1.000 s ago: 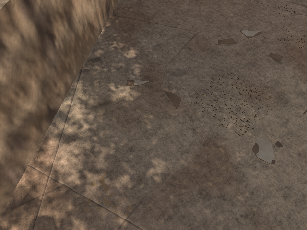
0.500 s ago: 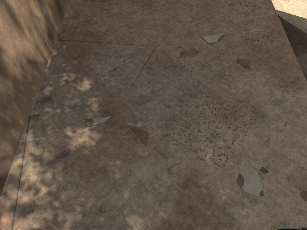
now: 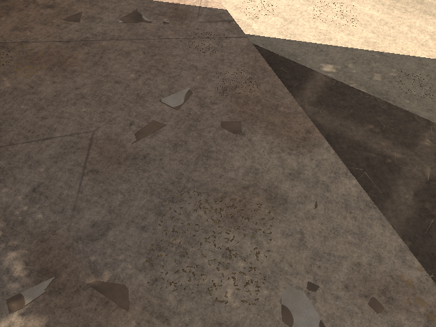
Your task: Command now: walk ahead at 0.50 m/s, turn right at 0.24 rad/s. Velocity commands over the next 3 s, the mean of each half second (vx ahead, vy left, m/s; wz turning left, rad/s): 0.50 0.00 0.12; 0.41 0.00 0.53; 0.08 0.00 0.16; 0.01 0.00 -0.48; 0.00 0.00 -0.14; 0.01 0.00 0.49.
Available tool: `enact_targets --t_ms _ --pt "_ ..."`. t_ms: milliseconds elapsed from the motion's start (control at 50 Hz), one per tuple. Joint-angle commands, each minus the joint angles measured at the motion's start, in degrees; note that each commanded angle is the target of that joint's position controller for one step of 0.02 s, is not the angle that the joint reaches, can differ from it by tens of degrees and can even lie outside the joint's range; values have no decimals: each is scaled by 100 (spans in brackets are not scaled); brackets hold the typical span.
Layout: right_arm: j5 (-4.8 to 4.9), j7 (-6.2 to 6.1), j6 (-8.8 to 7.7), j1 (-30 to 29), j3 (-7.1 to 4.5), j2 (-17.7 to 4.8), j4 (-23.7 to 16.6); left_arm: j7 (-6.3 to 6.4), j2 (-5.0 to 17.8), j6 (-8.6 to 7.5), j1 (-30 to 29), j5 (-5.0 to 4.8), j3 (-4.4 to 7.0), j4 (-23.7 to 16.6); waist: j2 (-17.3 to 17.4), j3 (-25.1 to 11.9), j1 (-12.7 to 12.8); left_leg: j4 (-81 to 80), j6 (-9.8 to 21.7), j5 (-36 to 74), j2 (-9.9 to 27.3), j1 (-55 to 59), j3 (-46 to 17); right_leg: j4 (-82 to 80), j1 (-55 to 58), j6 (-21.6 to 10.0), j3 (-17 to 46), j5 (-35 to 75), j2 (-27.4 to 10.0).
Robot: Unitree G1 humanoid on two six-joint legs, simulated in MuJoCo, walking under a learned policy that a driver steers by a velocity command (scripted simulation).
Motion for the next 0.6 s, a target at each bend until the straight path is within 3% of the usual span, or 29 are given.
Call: enact_targets --t_ms 20,80,120,140,160,180,200,220,240,260,280,300,360,420,500,600 --pt "88 -16 -54 -293 -215 -1019 -279 -98 76 -159 -543 -7 -45 -464 655 183 69 -713 940 1518 1361 -75 -758 -921 167 -23 -264 681 5" --pt "145 -6 33 11 -234 -1133 -63 -159 156 -192 -946 -55 -28 -624 721 281 -8 -593 867 1685 1561 298 -782 -1415 306 -166 -373 514 108" --pt "180 -21 104 38 -256 -1217 30 -182 277 -205 -927 -42 23 -662 801 246 132 -314 776 2304 1671 572 -756 -1696 581 -348 -460 180 222" --pt "203 -31 138 3 -255 -1254 59 -169 386 -217 -632 -10 91 -595 814 66 371 113 695 3137 1602 540 -695 -1922 1195 -459 -563 155 365" --pt "215 -41 161 -27 -221 -1207 79 -133 585 -219 96 23 220 -374 729 -368 787 956 566 3838 1375 320 -507 -2179 2310 -611 -676 360 524" --pt "140 -49 135 -56 -129 -1014 13 -57 899 -195 1011 65 363 -155 592 -1008 1211 2178 359 3206 1112 -564 -361 -1986 3884 -814 -256 516 104" --pt "3 -18 45 282 84 -383 -237 31 1511 -149 1679 200 484 -99 -689 -1910 1201 4472 -65 376 294 -2778 -132 -2110 6031 -1547 2143 -15 -1561" --pt "90 -13 -52 329 66 -532 -151 35 1246 -144 1763 165 408 -94 -969 -2406 1239 5506 -95 -1999 -9 -3444 -1054 -2864 6003 -1867 3646 -499 -2069" --pt "251 6 -66 -52 -92 -976 -244 15 913 -168 1456 117 291 -41 -599 -1479 1199 5831 -64 -1707 293 -3899 -1229 -2975 5300 -1608 2796 -689 -1842" --pt "270 7 -59 -351 -93 -942 -324 1 706 -191 1119 74 224 -14 -486 -885 1021 5641 -43 -1229 552 -3905 -1055 -3121 4557 -1417 1952 -528 -1557" --pt "193 -16 -22 -487 -101 -854 -320 -26 513 -225 789 76 173 26 -303 -509 835 5354 -72 -829 716 -3747 -997 -3353 3905 -1294 1432 -338 -1300" --pt "147 -37 59 -398 -132 -799 -271 -45 365 -289 553 97 141 42 -421 -305 639 5135 -104 -500 856 -3420 -1046 -3586 3403 -1197 999 -44 -1112" --pt "158 -53 269 -201 -100 -452 -188 -41 335 -459 319 149 189 213 -286 -98 372 4985 -235 14 882 -3069 -1087 -4035 2786 -1219 232 706 -1036" --pt "128 -56 309 -607 -106 -386 -345 35 429 -496 418 193 245 424 -118 118 417 4296 -302 726 854 -3478 -1220 -4150 2922 -1180 -350 1126 -1007" --pt "92 99 258 -1315 -30 -238 -571 123 642 -447 557 143 309 593 9 324 654 2929 -216 1686 770 -3334 -842 -4254 3103 -1035 -994 1158 -962" --pt "96 264 270 -2042 -12 -277 -998 163 856 -269 927 -5 410 873 83 552 865 2129 87 1213 686 -3586 -499 -3922 4056 -904 -1308 1527 -1266"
